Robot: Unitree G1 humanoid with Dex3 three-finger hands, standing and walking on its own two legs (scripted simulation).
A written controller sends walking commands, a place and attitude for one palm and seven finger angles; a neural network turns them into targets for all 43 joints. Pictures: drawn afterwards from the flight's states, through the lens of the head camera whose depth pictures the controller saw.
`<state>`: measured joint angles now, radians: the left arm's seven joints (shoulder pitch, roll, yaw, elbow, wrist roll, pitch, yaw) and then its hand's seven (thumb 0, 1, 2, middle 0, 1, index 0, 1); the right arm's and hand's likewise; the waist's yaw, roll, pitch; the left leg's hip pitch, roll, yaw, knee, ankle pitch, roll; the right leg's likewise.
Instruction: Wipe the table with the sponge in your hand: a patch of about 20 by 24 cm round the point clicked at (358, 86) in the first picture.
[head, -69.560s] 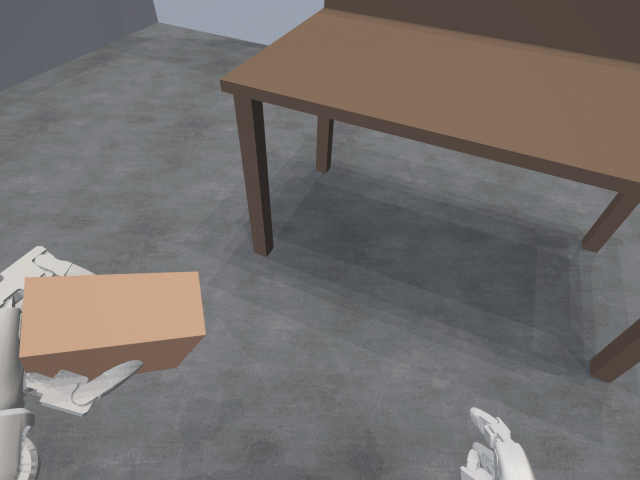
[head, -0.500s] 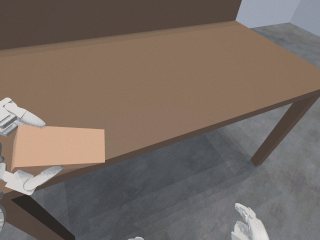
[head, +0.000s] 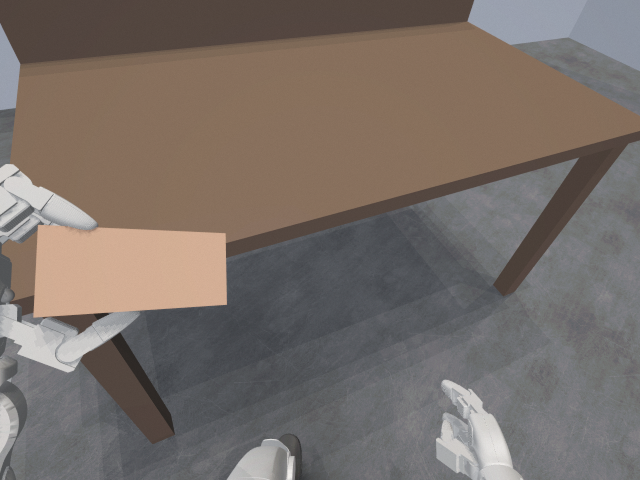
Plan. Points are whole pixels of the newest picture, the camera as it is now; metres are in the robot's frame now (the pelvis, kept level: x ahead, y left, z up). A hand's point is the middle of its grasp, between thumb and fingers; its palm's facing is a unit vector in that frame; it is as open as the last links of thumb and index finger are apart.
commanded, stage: stop stepping back and stand still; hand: left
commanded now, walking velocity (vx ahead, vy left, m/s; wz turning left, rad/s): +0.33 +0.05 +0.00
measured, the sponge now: (155, 274) +0.25 +0.19 +0.18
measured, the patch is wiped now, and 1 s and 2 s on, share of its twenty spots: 0.95 0.95 0.95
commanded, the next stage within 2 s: stand and wait in 1.22 s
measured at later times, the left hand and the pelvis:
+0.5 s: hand out of the picture +0.08 +0.24 +0.23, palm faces +0.29 -0.86 -0.42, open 10.1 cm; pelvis -0.13 +0.03 +0.02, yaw -3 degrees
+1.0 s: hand out of the picture +0.02 +0.24 +0.23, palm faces +0.40 -0.82 -0.41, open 10.1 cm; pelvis -0.20 +0.00 +0.00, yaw -2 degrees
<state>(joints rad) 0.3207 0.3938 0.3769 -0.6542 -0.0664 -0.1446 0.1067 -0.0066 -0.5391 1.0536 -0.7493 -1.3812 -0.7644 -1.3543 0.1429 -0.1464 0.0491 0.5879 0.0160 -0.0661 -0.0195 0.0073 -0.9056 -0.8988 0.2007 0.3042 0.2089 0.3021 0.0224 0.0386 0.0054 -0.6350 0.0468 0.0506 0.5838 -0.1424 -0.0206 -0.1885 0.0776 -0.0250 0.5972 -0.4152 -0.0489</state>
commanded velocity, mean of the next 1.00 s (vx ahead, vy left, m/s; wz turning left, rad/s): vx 0.28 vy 0.00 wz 0.00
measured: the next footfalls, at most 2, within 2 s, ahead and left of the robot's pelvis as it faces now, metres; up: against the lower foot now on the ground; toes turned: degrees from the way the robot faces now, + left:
left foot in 0.20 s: -0.02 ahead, +0.14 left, +0.00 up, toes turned -1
right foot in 0.54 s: -0.12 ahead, -0.09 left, +0.00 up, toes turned -4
